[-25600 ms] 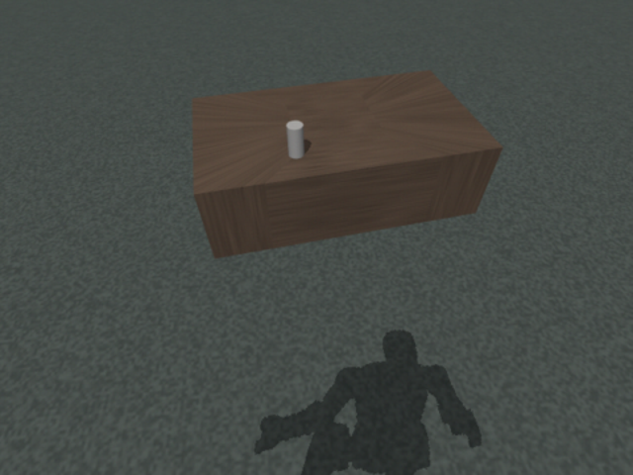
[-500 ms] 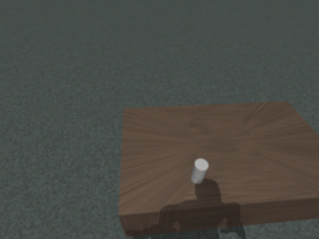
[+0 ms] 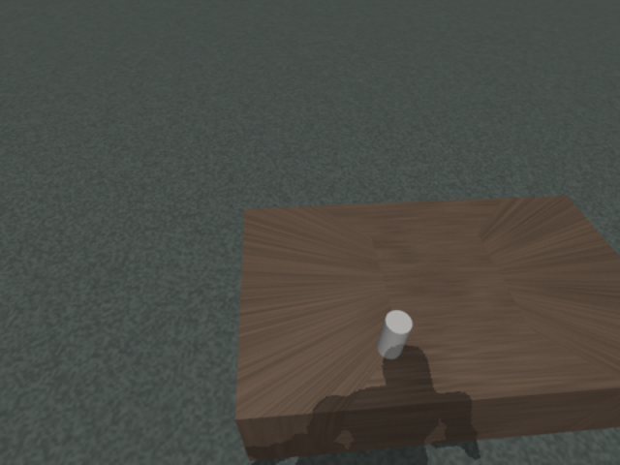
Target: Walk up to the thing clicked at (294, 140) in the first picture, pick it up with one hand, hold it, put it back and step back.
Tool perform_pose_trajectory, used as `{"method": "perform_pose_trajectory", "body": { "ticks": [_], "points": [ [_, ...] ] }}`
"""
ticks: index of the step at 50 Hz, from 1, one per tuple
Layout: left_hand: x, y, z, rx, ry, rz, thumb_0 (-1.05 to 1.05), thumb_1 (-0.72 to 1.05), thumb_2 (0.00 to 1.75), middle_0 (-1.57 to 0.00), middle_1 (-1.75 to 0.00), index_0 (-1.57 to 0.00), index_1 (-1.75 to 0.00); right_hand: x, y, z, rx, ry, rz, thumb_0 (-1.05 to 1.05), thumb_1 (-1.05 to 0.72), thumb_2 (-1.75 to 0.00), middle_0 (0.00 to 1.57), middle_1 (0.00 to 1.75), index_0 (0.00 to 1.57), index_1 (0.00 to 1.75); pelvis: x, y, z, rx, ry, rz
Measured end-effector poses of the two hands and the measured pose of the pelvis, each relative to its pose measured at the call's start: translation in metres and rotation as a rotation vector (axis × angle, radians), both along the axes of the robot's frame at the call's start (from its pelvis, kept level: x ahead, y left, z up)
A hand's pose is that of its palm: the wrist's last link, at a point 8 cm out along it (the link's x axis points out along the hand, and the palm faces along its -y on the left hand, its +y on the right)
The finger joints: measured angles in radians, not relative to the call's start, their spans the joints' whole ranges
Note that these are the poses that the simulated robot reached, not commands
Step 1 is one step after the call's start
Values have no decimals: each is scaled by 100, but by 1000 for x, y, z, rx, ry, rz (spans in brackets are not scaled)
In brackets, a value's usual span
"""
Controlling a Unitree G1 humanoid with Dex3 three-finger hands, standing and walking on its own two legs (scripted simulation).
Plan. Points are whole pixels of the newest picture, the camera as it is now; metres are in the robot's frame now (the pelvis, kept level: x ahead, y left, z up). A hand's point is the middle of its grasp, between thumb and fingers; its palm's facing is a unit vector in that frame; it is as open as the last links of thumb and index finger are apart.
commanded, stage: home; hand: right
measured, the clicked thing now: (393, 335) +0.49 -0.21 -0.36
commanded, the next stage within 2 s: stand in 0.16 s
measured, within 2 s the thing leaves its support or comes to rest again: neither
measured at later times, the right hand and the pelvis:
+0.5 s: hand out of the picture +0.09 -0.25 -0.15, palm faces -0.01 +0.93 -0.38, open 14.5 cm; pelvis +0.01 +0.01 +0.00, yaw +0 degrees
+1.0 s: hand out of the picture +0.09 -0.25 -0.15, palm faces -0.02 +0.93 -0.37, open 7.4 cm; pelvis +0.01 +0.00 +0.00, yaw +1 degrees
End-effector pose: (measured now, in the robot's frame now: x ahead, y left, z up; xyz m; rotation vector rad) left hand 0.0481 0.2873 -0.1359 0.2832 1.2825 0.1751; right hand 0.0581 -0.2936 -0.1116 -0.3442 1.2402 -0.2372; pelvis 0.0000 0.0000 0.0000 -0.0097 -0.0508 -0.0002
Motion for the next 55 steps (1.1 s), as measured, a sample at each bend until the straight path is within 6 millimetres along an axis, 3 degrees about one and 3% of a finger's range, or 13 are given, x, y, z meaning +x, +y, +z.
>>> {"method": "perform_pose_trajectory", "body": {
  "ticks": [18,24,31,39,45,55],
  "points": [
    [13,8,2,6,3,4,0,90,90,-20,-30,-20,-30,13,2,0,0,9,0,-1,48,-10,9,10,10,9,11,5,1,5,11,6],
    [20,9,4,11,-14,3,0,90,90,-20,-30,-20,-30,23,3,1,4,-9,5,-1,22,-36,15,21,16,21,13,6,1,4,9,7],
    [26,10,6,13,-35,2,0,90,90,-20,-30,-20,-30,29,4,2,5,-25,10,-1,-25,-71,19,28,20,27,14,6,1,3,7,10],
    [22,11,7,13,-32,7,0,90,90,-20,-30,-20,-30,28,4,1,7,-19,9,0,-72,-86,20,30,21,29,13,6,1,6,8,15],
    [16,12,7,16,-16,13,0,90,90,-20,-30,-20,-30,25,2,1,9,-7,9,0,-85,-89,20,30,21,29,13,6,1,6,10,17],
    [13,10,8,20,-16,20,0,90,90,-20,-30,-20,-30,24,1,-2,15,-1,14,0,-89,-90,20,30,21,30,13,3,1,7,7,24]
  ]
}}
